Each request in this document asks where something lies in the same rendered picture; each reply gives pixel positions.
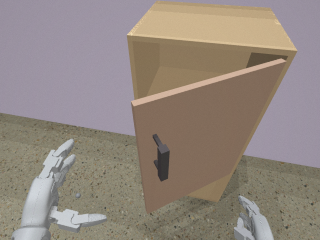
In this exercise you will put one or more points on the right robot hand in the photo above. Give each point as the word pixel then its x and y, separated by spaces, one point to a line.
pixel 257 226

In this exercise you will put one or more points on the left robot hand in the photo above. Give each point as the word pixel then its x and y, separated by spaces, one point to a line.
pixel 38 209

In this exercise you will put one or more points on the left robot forearm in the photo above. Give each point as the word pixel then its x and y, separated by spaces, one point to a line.
pixel 31 233

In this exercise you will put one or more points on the cupboard door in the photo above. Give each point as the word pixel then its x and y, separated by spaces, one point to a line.
pixel 205 126

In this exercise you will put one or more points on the handle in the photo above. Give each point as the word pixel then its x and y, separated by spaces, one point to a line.
pixel 162 161

